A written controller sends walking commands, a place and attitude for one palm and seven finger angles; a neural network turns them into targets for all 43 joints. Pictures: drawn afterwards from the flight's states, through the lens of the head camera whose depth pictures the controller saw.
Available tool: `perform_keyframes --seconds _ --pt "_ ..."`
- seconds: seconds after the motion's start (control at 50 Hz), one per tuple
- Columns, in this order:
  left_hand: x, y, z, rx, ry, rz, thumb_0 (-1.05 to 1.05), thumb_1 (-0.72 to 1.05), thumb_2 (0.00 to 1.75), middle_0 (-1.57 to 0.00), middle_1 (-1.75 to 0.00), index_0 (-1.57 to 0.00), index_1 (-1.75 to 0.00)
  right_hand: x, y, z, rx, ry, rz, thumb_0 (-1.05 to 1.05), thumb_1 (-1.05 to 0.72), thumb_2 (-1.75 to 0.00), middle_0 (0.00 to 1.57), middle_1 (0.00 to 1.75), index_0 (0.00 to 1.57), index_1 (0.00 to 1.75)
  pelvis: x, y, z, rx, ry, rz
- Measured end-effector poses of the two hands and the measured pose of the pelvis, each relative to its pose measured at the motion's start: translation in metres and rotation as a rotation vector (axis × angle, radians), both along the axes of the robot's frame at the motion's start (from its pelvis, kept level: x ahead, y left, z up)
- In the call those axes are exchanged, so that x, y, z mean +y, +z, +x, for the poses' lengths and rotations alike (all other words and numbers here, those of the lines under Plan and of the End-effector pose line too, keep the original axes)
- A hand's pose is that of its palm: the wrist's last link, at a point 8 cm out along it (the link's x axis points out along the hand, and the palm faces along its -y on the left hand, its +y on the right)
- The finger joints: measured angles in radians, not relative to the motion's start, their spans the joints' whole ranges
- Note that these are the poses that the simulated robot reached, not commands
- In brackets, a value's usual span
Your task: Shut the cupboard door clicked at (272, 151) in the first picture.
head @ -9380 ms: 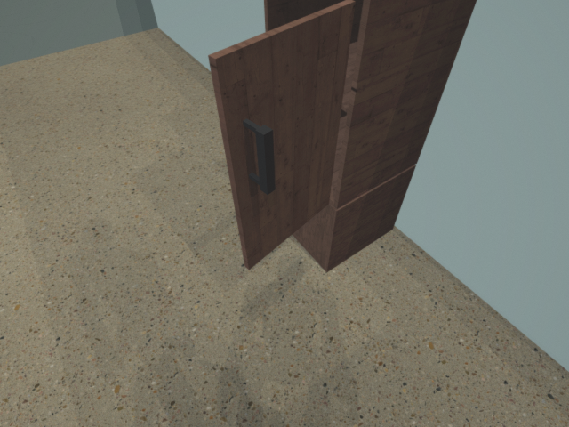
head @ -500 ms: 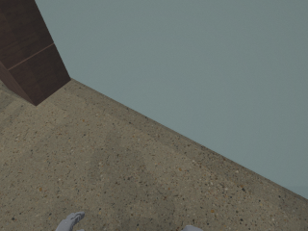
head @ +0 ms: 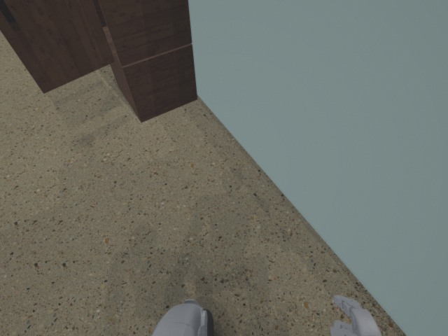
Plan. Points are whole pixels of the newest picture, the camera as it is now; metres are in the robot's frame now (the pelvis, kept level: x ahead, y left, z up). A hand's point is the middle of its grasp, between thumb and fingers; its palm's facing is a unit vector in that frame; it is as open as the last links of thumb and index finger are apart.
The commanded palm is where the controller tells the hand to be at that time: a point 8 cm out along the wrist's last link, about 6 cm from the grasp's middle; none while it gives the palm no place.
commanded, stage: walk to a spot facing it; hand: left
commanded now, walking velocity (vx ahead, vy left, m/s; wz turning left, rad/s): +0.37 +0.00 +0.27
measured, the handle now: out of the picture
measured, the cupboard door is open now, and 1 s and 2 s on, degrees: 100 100 100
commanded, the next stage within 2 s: turn to face it in 1.08 s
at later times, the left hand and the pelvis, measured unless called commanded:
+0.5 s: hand (151, 226) +0.34 +0.22 -0.15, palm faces +0.04 -0.99 -0.15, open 7.3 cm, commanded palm none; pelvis +0.22 +0.03 +0.01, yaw +5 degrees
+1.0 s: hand (163, 209) +0.39 +0.20 -0.16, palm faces +0.25 -0.95 -0.20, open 7.2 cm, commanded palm none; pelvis +0.46 +0.03 +0.01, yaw +12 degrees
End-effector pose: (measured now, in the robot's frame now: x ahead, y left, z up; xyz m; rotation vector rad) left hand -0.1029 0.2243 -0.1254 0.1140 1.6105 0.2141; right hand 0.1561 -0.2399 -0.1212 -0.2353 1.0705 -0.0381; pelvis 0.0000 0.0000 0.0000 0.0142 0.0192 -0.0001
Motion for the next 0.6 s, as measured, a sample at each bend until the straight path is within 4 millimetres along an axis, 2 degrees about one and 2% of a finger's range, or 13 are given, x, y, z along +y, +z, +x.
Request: perform_keyframes --seconds 0.04,0.08,0.14,0.22,0.32,0.4,0.48,0.54,0.6 --pt "0.003 -0.008 0.001 0.058 0.032 -0.027 0.01 0.92 0.90 -0.20 -0.30 -0.20 -0.30 0.016 -0.002 0.038 -0.058 0.033 -0.007 0.01 -0.92 -0.90 0.19 0.30 0.19 0.30 0.011 -0.010 0.024 -0.001 0.009 -0.010" --pt "0.009 -0.015 0.016 0.078 0.055 -0.047 0.01 0.91 0.90 -0.20 -0.30 -0.20 -0.30 0.029 -0.002 0.061 -0.093 0.045 -0.017 0.01 -0.91 -0.90 0.19 0.30 0.19 0.30 0.020 -0.014 0.042 -0.005 0.028 -0.018" --pt "0.020 -0.021 0.070 -0.002 0.062 -0.044 0.01 0.91 0.90 -0.20 -0.30 -0.20 -0.30 0.040 0.002 0.068 -0.057 0.038 -0.033 0.00 -0.91 -0.90 0.19 0.30 0.20 0.30 0.028 -0.007 0.066 -0.014 0.034 -0.021" --pt "0.032 -0.018 0.166 -0.189 0.035 -0.048 0.01 0.91 0.90 -0.20 -0.30 -0.20 -0.30 0.050 0.007 0.053 0.051 -0.001 -0.041 0.00 -0.92 -0.90 0.19 0.30 0.20 0.30 0.036 0.008 0.098 -0.024 0.050 -0.030" --pt "0.045 -0.009 0.275 -0.358 -0.012 -0.038 0.01 0.94 0.90 -0.20 -0.30 -0.20 -0.30 0.038 0.015 0.030 0.166 -0.096 -0.080 -0.01 -0.95 -0.90 0.20 0.30 0.20 0.30 0.041 0.017 0.139 -0.032 0.063 -0.034" --pt "0.050 -0.002 0.348 -0.442 -0.051 -0.033 0.01 0.93 0.90 -0.20 -0.30 -0.19 -0.30 0.038 0.014 0.007 0.293 -0.146 -0.080 0.00 -0.94 -0.90 0.20 0.30 0.20 0.30 0.039 0.018 0.173 -0.031 0.074 -0.031" --pt "0.045 0.002 0.414 -0.492 -0.097 -0.033 0.01 0.93 0.90 -0.20 -0.30 -0.19 -0.30 0.045 0.010 -0.012 0.425 -0.189 -0.056 0.00 -0.93 -0.90 0.19 0.30 0.20 0.30 0.035 0.014 0.210 -0.024 0.085 -0.023" --pt "0.035 0.002 0.463 -0.518 -0.135 -0.036 0.01 0.92 0.90 -0.20 -0.30 -0.19 -0.30 0.051 0.008 -0.018 0.522 -0.218 -0.030 0.01 -0.92 -0.90 0.19 0.30 0.20 0.30 0.029 0.009 0.240 -0.016 0.091 -0.015" --pt "0.021 0.000 0.511 -0.546 -0.167 -0.038 0.01 0.92 0.90 -0.20 -0.30 -0.19 -0.30 0.055 0.003 -0.015 0.613 -0.242 -0.002 0.01 -0.92 -0.90 0.20 0.30 0.20 0.30 0.022 0.001 0.273 -0.010 0.094 -0.015"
